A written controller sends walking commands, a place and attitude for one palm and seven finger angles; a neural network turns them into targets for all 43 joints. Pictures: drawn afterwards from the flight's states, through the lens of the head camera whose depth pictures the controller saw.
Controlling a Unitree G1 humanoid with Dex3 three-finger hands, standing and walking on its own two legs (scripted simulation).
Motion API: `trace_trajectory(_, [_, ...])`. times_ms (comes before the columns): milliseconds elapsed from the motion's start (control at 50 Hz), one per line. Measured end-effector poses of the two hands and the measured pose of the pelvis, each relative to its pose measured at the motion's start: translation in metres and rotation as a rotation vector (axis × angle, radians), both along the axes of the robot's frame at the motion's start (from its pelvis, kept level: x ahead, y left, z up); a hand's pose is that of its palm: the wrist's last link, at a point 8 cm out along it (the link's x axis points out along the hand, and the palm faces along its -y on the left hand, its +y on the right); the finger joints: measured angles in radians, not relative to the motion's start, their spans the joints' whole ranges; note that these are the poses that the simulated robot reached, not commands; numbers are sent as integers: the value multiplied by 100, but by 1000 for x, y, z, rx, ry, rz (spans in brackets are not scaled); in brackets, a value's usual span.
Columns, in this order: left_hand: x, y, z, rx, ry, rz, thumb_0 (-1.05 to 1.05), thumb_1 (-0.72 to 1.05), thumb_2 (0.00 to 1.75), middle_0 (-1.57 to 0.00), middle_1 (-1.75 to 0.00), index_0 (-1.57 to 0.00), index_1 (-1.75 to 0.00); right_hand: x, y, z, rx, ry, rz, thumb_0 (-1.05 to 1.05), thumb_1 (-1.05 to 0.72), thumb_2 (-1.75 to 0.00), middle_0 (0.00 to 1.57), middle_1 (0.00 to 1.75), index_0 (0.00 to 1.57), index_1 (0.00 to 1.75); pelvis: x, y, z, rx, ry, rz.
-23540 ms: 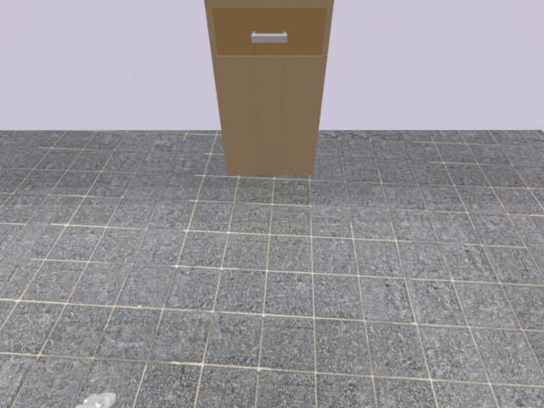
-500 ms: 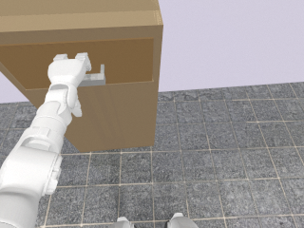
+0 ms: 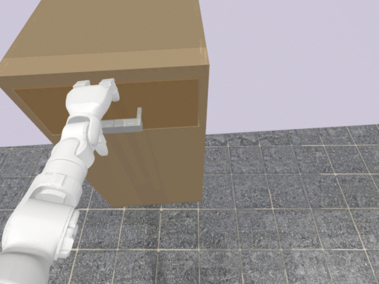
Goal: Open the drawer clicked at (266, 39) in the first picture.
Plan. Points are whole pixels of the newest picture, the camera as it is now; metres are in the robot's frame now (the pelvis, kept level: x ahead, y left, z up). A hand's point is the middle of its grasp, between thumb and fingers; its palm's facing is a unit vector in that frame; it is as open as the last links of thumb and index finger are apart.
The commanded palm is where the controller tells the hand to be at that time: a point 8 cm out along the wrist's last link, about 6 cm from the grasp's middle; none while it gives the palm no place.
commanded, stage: re-aim the fingers above the handle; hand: left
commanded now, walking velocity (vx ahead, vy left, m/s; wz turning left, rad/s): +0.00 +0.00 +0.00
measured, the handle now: (115, 119) +0.52 +0.18 +0.01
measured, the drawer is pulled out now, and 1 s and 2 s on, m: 0.00 0.00 0.00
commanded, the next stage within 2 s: none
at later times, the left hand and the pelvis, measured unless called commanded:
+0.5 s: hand (114, 115) +0.48 +0.16 +0.06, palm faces +0.03 -0.03 -1.00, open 13.6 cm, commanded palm +0.45 +0.20 +0.12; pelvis +0.00 +0.00 +0.00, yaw +0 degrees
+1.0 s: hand (106, 118) +0.47 +0.18 +0.06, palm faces +0.04 -0.04 -1.00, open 13.8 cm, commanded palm +0.46 +0.20 +0.12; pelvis -0.02 +0.00 +0.00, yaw +1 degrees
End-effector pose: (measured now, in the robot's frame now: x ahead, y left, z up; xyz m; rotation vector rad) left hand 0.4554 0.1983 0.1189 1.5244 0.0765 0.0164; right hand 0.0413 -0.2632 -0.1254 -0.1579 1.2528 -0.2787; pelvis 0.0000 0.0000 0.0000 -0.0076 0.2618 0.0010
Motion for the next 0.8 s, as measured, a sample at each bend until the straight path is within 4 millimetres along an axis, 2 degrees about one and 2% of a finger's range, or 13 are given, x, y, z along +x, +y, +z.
trace_trajectory(160, [-7,10,-5,20,35,1,0,-49,30,-32,-120,-34,-120,17,-11,5,-19,-14,31,0,-90,-90,20,30,20,30,2,-4,0,2,-7,11])
trace_trajectory(260, [-11,-9,-10,0,33,-79,0,-49,30,-32,-120,-32,-120,17,-12,4,-22,-3,40,0,-90,-90,20,30,20,30,2,-3,0,0,-8,23])
trace_trajectory(340, [-7,-28,-7,-22,-20,-126,0,-49,30,-32,-120,-32,-120,13,-10,1,-16,2,31,0,-90,-90,20,30,20,30,1,-3,-2,1,-4,19])
trace_trajectory(460, [0,-33,-2,-2,-70,-83,0,-49,30,-39,-125,-35,-123,-2,-1,-6,18,11,1,0,-90,-90,20,30,20,30,-3,-3,-3,6,7,-2])
trace_trajectory(580, [0,-23,2,40,-27,11,0,-49,30,-36,-123,-37,-125,-18,4,-8,42,23,-35,0,-90,-90,20,30,20,30,-8,-6,0,11,-6,-15])
trace_trajectory(660, [-3,-6,3,35,24,61,0,-49,30,-34,-121,-35,-123,-26,1,-4,25,25,-49,0,-90,-90,20,30,20,30,-10,-8,1,11,-15,-16])
trace_trajectory(740, [-9,5,0,39,69,39,0,-49,30,-33,-121,-34,-122,-33,-8,1,-8,35,-42,0,-90,-90,20,30,20,30,-11,-8,2,7,-19,-7])
trace_trajectory(800, [-16,2,-5,24,82,-26,0,-49,30,-32,-120,-33,-121,-36,-14,5,-34,48,-27,0,-90,-90,20,30,20,30,-12,-6,2,4,-22,2])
